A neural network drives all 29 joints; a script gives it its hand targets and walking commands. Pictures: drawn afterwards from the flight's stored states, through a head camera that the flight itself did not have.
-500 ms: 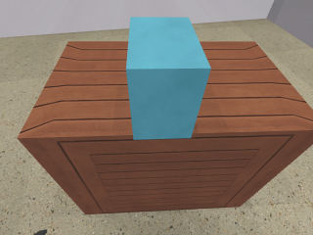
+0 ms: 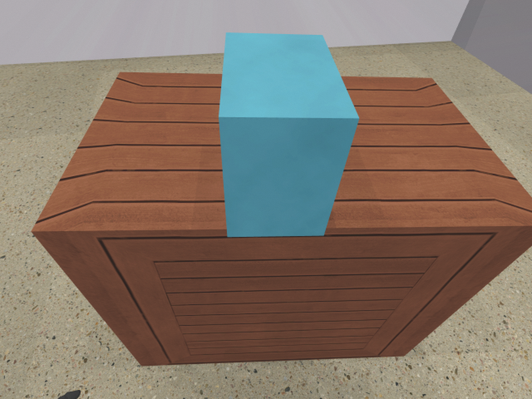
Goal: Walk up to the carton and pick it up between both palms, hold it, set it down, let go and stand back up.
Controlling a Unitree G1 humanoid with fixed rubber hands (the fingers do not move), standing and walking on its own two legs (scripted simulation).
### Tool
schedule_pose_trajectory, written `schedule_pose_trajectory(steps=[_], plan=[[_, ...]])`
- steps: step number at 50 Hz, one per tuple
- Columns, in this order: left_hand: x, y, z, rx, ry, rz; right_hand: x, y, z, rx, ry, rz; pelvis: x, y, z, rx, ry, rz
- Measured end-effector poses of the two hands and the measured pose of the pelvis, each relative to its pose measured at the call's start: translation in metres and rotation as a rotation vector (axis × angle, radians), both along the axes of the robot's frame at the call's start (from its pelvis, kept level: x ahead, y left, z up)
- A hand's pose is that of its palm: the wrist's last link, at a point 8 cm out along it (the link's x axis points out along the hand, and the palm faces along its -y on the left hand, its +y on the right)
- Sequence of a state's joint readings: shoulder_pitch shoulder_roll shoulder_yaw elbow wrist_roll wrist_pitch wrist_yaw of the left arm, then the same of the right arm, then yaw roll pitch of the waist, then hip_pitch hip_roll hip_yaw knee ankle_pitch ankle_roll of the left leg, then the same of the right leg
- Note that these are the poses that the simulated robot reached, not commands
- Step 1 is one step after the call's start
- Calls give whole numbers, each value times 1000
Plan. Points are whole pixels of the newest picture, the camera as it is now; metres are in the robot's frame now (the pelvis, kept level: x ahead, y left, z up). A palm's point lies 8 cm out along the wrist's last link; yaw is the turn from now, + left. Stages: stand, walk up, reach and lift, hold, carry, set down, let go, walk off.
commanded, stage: walk up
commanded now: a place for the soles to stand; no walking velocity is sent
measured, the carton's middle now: (275, 135) +0.52 +0.00 +0.14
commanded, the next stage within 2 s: none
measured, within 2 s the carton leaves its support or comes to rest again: neither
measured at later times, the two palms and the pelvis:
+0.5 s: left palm out of the picture +0.10 +0.31 -0.10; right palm out of the picture +0.07 -0.32 -0.09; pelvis +0.00 +0.00 +0.00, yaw +0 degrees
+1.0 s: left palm out of the picture +0.10 +0.31 -0.10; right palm out of the picture +0.07 -0.32 -0.09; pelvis +0.00 +0.00 +0.00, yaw +0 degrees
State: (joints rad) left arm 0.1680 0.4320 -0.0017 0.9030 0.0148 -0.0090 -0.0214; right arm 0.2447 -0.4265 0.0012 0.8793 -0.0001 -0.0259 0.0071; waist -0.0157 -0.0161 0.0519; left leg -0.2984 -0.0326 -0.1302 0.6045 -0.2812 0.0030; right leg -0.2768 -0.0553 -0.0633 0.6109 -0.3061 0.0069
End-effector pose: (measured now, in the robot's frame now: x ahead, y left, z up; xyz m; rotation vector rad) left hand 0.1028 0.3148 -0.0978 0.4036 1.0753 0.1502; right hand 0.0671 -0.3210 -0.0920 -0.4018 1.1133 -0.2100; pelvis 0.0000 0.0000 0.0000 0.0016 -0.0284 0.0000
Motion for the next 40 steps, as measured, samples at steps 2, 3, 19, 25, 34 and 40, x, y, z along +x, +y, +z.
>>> schedule_pose_trajectory(steps=[2,3,19,25,34,40], plan=[[0,0,0,-2,0,0,-1,0,0,-2,3,-2,0,1,0,-1,0,0],[0,0,-1,-3,0,0,-1,0,1,-3,5,-2,0,1,0,-1,0,0],[-1,0,-3,-11,-3,3,-2,0,3,-9,4,1,-1,1,0,-1,-1,1],[-2,0,-3,-12,-3,4,-1,0,3,-9,1,4,0,1,0,-1,-1,2],[-3,0,-3,-12,-4,5,-2,0,3,-9,-1,5,-1,1,0,-1,-3,3],[-3,-1,-3,-13,-2,7,-1,-1,3,-9,3,5,-1,-1,0,-1,-2,4]])
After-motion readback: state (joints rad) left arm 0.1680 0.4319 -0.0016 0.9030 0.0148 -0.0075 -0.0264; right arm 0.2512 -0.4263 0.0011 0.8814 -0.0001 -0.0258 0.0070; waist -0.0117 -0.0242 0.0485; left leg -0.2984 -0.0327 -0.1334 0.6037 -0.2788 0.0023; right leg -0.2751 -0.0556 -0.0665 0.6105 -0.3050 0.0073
